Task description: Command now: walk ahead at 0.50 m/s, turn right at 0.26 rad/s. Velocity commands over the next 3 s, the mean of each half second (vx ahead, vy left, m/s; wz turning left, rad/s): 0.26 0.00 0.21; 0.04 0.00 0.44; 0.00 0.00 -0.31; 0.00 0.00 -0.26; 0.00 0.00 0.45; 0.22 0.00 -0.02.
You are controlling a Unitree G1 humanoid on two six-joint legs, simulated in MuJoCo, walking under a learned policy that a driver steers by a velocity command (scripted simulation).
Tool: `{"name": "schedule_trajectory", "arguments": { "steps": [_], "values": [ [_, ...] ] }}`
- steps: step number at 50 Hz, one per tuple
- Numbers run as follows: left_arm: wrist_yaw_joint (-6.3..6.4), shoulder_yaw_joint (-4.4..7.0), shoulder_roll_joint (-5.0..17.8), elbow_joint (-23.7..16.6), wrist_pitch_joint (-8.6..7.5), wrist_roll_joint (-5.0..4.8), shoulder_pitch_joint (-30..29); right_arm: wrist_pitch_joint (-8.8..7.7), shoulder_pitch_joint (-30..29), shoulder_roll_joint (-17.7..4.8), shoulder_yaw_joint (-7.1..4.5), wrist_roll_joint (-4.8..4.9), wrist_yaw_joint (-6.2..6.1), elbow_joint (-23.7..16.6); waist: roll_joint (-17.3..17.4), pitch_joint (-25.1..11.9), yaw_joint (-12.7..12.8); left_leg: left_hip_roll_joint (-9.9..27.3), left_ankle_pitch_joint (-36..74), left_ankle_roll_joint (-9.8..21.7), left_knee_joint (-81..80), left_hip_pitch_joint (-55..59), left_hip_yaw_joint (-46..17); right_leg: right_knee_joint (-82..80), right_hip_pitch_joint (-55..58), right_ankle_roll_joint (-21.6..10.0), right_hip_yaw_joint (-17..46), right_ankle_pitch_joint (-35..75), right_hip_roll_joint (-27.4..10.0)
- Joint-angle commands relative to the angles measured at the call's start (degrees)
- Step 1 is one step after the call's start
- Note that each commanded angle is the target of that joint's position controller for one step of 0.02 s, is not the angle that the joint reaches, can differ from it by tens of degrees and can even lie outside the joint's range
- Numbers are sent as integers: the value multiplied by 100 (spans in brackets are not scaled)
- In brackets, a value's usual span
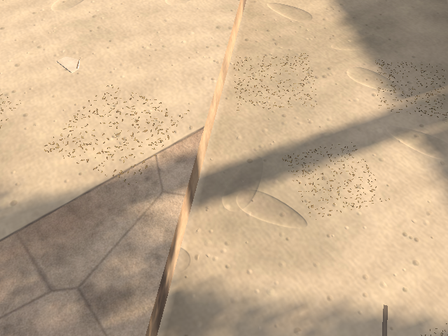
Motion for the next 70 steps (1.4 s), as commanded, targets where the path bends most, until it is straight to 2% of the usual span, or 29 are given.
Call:
{"name": "schedule_trajectory", "arguments": {
  "steps": [1, 8, 13, 15, 16, 17, 18, 19, 20, 22, 26, 35, 38, 39, 40, 41, 42, 43, 45, 49, 51, 55, 56, 57, 58, 60, 63, 66, 70],
  "values": [
    [53, 149, 631, -328, -195, 41, -195, 81, 494, -609, -170, -56, 9, -133, -421, -671, -184, 346, 531, -102, -378, -644, -112, -1494, 880, -1129, 1648, 1859, -1653],
    [211, 96, 665, 184, -150, 126, 106, 69, -343, -120, 26, -5, 169, -194, -491, -337, 239, -24, 2909, -89, -2665, -81, 312, -1524, 755, -577, 64, 3215, -1241],
    [264, 147, 791, 400, -12, 68, -9, 99, -599, -439, -108, 16, 319, -411, -529, -290, 257, -321, 1977, 198, -3338, -278, 252, -841, 1821, -429, 49, 3743, -1633],
    [356, 187, 846, 384, 82, -4, -191, 116, -3, -644, -232, -48, 342, -347, -593, -574, -79, -584, 1602, 365, -3681, 241, 433, 92, 2081, -256, 27, 4489, -1613],
    [409, 162, 766, 328, 113, 7, -246, 102, 581, -826, -336, -66, 308, -241, -382, -882, -363, -650, 2607, 500, -4085, 1054, 364, 1116, 1859, -8, -204, 4225, -1293],
    [439, 93, 597, 152, 86, 166, -33, 104, 1021, -1321, -443, -130, 238, -294, 567, -1513, -372, 371, 5398, 990, -3874, 2483, -1038, 2995, 738, 389, -465, 1934, -712],
    [354, -51, 84, 149, 69, 238, 732, 124, 921, -1435, -398, -231, 215, -371, 1505, -2196, 125, 1633, 6653, 2222, -3941, 3958, -3250, 4809, -1088, 768, 48, -2920, 284],
    [274, -3, 521, 285, 68, 125, 628, 192, 826, -1064, -342, -141, 208, -510, 751, -2610, -169, 1491, 5231, 2200, -4214, 3819, -3258, 5290, -1263, 766, 823, -2741, -41],
    [256, 53, 684, 157, 109, -7, 176, 265, 411, -883, -311, -59, 184, -646, 443, -1920, -171, 1235, 3910, 2002, -4378, 3242, -2721, 5316, -1666, 752, 727, -2323, -249],
    [321, 92, 700, 41, 241, 80, -308, 447, -21, -615, -220, 31, 116, -770, -202, -997, -59, 873, 2197, 1631, -4789, 1890, -2252, 4637, -1697, 812, 605, -1700, -595],
    [385, 73, 400, 34, 302, 92, -165, 601, -125, -807, -303, -124, -4, -873, 518, -840, 87, 365, 1676, 1435, -5058, 1085, -1836, 3098, -966, 996, 414, -1386, -510],
    [308, 132, 418, -37, 124, 6, -504, 860, -207, -902, -408, -48, -127, -1033, 860, -964, -159, 188, 481, 1193, -4849, 1263, -2461, 1436, -488, 1027, 502, -919, -383],
    [228, 182, 410, 40, 20, -30, -199, 915, -373, -840, -389, 44, -125, -1079, 928, -892, 70, 17, 725, 990, -4539, 1194, -2619, 7, 256, 784, 327, -354, -303],
    [240, 252, 569, 78, 8, 12, -40, 904, -252, -704, -354, 83, -133, -1053, 747, -888, 118, -216, 450, 749, -4253, 865, -2453, -548, 816, 612, 502, -37, -633],
    [275, 338, 988, 29, 30, 124, 104, 887, 118, -364, -277, 38, -139, -992, -356, -1032, -37, -789, -792, 343, -2925, 261, -1592, -974, 1392, 122, 1699, 223, -1959],
    [227, 404, 1319, 40, 73, 308, -92, 796, -28, -579, -372, 89, -157, -1204, -1903, -637, -136, -1462, -1668, 48, -1748, -651, -680, -1222, 875, -741, 3022, 1009, -2750],
    [226, 317, 946, -158, 39, 307, -454, 750, 34, -982, -503, -5, -179, -1048, -1304, -536, -117, -1112, -1478, -135, -651, -529, -906, -1117, 674, -908, 2775, 1288, -2695],
    [240, 244, 708, -193, 23, 231, -722, 783, 168, -1027, -548, 23, -189, -862, -943, -518, -225, -1140, -1139, -199, -234, -486, -881, -952, 616, -676, 2152, 1443, -2350],
    [256, 159, 492, -213, 25, 60, -900, 902, 330, -738, -488, 7, -242, -663, -826, -480, -206, -1118, -698, -392, 286, -528, -831, -788, 795, -503, 1529, 1708, -1960],
    [286, 0, 191, -35, 72, 101, -719, 898, -81, -161, -248, 3, -220, -761, -1043, -633, -76, -757, -413, -551, -1318, 155, -446, -697, 1074, -512, 960, 1991, -1564],
    [248, 43, 369, 64, 120, 50, -544, 862, -387, 68, -128, -52, -169, -814, -1347, -643, 131, -618, -711, -580, -2686, 842, -35, -678, 1104, -508, 1027, 1934, -1485],
    [217, 190, 851, 144, 173, -160, -281, 783, -35, -459, -287, 7, -184, -583, -1197, -508, 37, -701, 997, -238, -4886, 1755, -3, -497, 1057, -444, 1700, 2207, -1580],
    [209, 188, 854, 141, 122, -154, -209, 772, 81, -680, -331, -34, -222, -587, -957, -696, 36, -414, 1561, -48, -4777, 2329, -219, -461, 718, -234, 1728, 2008, -1551],
    [155, 130, 679, 28, 40, -39, -285, 789, 270, -966, -393, -104, -273, -599, -325, -1010, 69, 122, 2749, 200, -4270, 2928, -489, -130, 269, 4, 1441, 1454, -1288],
    [135, 98, 471, -25, -4, -77, -417, 820, 226, -1026, -459, -124, -251, -432, 670, -950, 114, 279, 2610, 562, -4174, 2741, -595, 205, -122, 287, 676, 360, -706],
    [134, 126, 550, -68, 52, -71, -614, 796, 7, -691, -401, -142, -239, -550, 936, -695, -44, 799, 2272, 955, -4541, 2531, -1095, 969, -593, 526, 314, -568, -450],
    [145, 228, 590, -171, 272, -73, -556, 657, -187, -667, -381, -94, -290, -647, 1032, -416, -90, 1535, 3260, 1417, -4610, 2278, -1457, 2569, -1127, 641, 227, -2239, -632],
    [94, 192, 435, -253, 403, -87, -466, 624, -437, -832, -443, -7, -258, -603, 730, -371, -12, 1335, 3504, 1227, -4490, 2204, -881, 2433, -1065, 746, 127, -1934, -843],
    [-6, 243, 488, -309, 466, -107, -179, 748, -646, -846, -445, 102, -231, -601, 792, -585, 120, 977, 2966, 862, -4016, 1869, -88, 929, 76, 605, -501, -629, -520]
  ]
}}
Next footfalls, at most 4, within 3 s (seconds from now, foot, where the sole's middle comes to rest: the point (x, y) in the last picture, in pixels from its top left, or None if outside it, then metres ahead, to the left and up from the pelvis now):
0.32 left None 0.33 0.13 -0.77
0.78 right None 0.35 -0.11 -0.77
1.12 left None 0.22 0.10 -0.77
1.44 right None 0.33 -0.15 -0.77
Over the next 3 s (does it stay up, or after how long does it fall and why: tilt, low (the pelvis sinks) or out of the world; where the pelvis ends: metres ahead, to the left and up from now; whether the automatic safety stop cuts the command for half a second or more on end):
stays up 0.33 -0.01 0.01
